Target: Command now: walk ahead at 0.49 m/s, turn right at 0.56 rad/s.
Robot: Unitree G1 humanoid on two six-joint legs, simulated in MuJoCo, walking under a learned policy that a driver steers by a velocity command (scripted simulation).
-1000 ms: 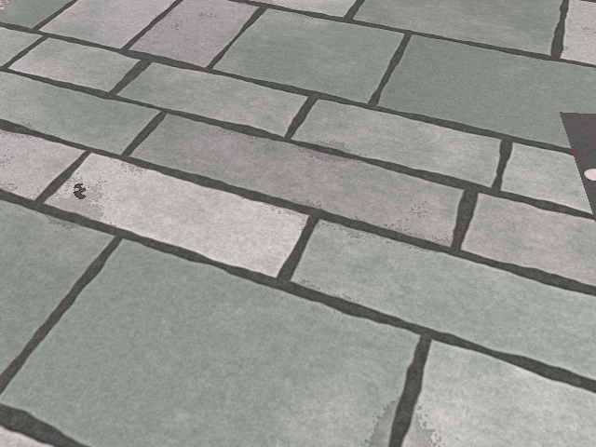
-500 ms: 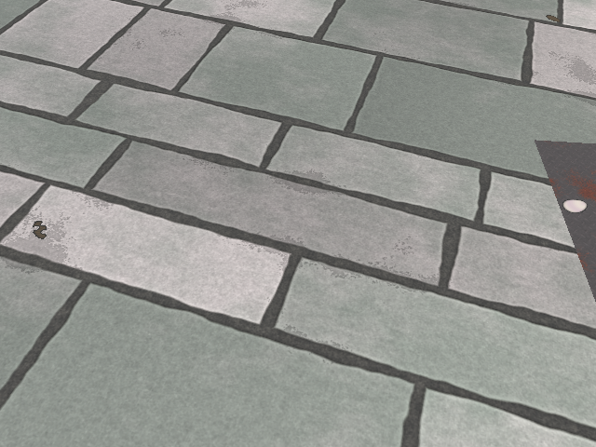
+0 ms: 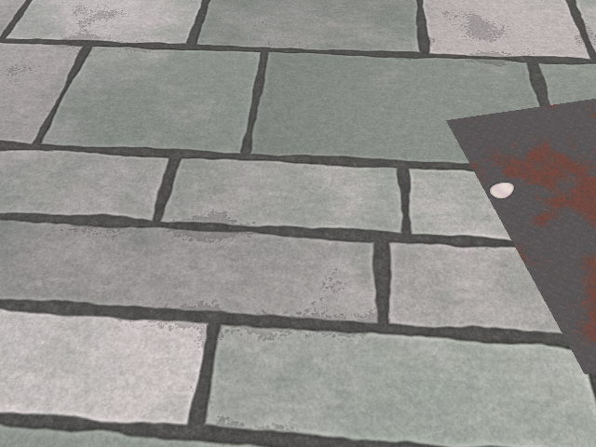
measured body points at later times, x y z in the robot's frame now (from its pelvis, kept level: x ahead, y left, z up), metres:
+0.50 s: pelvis +0.29 +0.05 +0.00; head +0.31 +0.05 +0.45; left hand +0.49 +0.27 -0.10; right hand +0.29 -0.24 -0.11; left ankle +0.32 +0.14 -0.74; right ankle +0.28 -0.11 -0.66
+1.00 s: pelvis +0.53 -0.08 +0.01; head +0.54 -0.09 +0.45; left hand +0.66 +0.18 -0.10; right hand +0.59 -0.37 -0.11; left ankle +0.59 +0.08 -0.65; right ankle +0.50 -0.17 -0.74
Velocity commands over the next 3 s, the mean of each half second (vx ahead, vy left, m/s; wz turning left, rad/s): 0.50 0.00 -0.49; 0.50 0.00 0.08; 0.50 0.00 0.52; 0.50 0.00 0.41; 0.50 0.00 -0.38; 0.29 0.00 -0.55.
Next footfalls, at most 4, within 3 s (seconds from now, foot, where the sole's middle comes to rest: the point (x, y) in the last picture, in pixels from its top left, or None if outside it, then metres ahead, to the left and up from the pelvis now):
0.28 left None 0.36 0.13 -0.78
0.78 right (403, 413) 0.54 -0.18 -0.78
1.30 left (309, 289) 0.86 0.03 -0.78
1.78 right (363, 203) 1.16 -0.13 -0.78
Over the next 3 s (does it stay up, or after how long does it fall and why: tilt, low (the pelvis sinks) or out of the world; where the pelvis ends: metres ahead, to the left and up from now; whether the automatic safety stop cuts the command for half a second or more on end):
stays up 1.50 0.01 0.00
